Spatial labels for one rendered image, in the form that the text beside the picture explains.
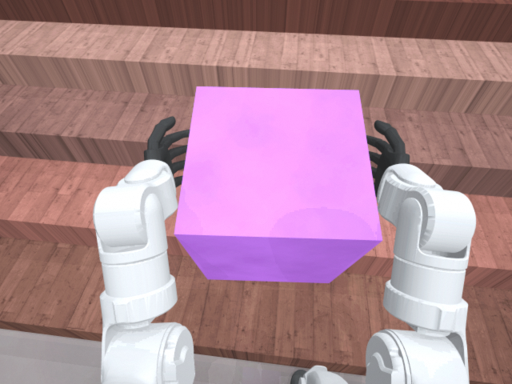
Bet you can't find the left robot upper arm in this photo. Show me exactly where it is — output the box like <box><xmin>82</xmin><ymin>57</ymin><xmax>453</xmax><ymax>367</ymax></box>
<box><xmin>102</xmin><ymin>322</ymin><xmax>195</xmax><ymax>384</ymax></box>

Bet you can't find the right robot hand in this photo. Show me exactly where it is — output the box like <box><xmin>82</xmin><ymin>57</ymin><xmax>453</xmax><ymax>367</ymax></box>
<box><xmin>366</xmin><ymin>120</ymin><xmax>410</xmax><ymax>197</ymax></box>

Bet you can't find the carton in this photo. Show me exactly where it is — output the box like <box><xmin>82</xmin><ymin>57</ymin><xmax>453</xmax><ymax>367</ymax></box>
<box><xmin>174</xmin><ymin>86</ymin><xmax>382</xmax><ymax>283</ymax></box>

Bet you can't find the left robot hand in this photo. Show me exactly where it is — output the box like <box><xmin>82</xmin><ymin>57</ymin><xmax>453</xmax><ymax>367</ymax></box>
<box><xmin>144</xmin><ymin>116</ymin><xmax>190</xmax><ymax>187</ymax></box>

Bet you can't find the robot right shin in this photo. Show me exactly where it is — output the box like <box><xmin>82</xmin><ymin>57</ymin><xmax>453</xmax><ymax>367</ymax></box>
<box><xmin>305</xmin><ymin>366</ymin><xmax>327</xmax><ymax>374</ymax></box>

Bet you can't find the right robot forearm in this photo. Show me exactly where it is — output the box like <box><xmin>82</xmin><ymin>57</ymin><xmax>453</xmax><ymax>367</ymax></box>
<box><xmin>377</xmin><ymin>163</ymin><xmax>476</xmax><ymax>384</ymax></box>

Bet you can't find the left robot forearm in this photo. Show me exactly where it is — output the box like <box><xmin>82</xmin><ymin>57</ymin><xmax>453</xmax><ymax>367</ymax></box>
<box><xmin>93</xmin><ymin>159</ymin><xmax>178</xmax><ymax>381</ymax></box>

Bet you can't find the right robot upper arm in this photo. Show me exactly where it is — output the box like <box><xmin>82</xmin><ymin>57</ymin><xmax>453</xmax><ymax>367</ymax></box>
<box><xmin>366</xmin><ymin>329</ymin><xmax>469</xmax><ymax>384</ymax></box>

